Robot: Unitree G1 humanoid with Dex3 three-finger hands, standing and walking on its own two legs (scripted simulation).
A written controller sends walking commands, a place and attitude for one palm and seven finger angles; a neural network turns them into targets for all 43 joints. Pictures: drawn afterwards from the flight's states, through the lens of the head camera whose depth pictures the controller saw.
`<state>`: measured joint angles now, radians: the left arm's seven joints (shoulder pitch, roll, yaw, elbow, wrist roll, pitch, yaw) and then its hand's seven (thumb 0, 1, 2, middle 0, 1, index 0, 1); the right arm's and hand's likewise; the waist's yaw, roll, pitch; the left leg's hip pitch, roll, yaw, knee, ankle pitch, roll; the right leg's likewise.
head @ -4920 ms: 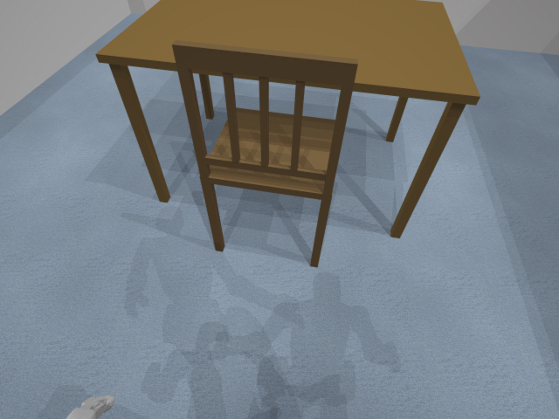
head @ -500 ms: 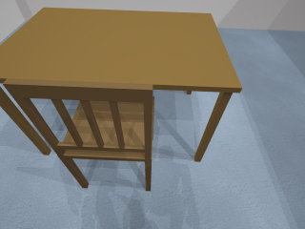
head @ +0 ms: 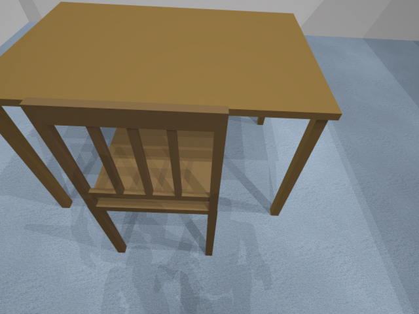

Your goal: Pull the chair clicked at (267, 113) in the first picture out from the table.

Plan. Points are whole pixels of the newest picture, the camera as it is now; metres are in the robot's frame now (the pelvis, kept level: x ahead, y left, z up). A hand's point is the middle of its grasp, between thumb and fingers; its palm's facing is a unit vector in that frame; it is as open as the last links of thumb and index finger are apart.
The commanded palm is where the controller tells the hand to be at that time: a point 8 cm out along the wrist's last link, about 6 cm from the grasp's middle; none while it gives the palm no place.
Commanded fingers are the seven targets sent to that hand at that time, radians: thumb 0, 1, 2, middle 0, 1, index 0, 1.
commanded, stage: look again from close up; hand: left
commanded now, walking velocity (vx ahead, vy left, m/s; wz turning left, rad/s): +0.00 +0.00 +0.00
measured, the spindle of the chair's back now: (142, 164) +0.49 +0.22 -0.08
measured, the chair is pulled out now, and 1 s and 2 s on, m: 0.00 0.00 0.00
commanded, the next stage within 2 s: shuffle to correct the standing spot in 0.34 s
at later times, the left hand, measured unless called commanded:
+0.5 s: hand out of the picture -0.01 +0.16 -0.17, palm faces -0.01 -0.99 -0.17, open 7.4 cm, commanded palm none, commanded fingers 0.00 0.90 0.90 -0.20 -0.30 -0.20 -0.30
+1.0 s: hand out of the picture +0.03 +0.10 -0.17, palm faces +0.04 -0.99 -0.17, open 7.4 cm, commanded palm none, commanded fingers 0.00 0.90 0.90 -0.20 -0.30 -0.20 -0.30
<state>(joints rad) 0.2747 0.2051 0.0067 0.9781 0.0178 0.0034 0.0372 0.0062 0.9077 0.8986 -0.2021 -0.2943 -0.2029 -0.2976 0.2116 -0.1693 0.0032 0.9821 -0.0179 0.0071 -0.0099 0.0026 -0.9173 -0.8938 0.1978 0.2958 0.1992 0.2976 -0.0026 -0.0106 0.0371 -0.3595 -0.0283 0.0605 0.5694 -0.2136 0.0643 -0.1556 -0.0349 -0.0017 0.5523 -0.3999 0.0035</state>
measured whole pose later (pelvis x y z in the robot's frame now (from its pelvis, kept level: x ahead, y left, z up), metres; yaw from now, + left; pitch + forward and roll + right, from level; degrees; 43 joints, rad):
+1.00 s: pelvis +0.07 -0.06 +0.01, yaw -1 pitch +0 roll +0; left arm 0.37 0.13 0.00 1.09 0.00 0.00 0.05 0.01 0.91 0.90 -0.20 -0.29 -0.20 -0.30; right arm 0.23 -0.16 -0.01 1.07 -0.01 -0.02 -0.05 0.00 -0.91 -0.89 0.20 0.30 0.20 0.30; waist 0.00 -0.03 0.03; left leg -0.25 0.03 0.07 0.55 -0.25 0.03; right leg -0.18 0.03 -0.03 0.77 -0.37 0.00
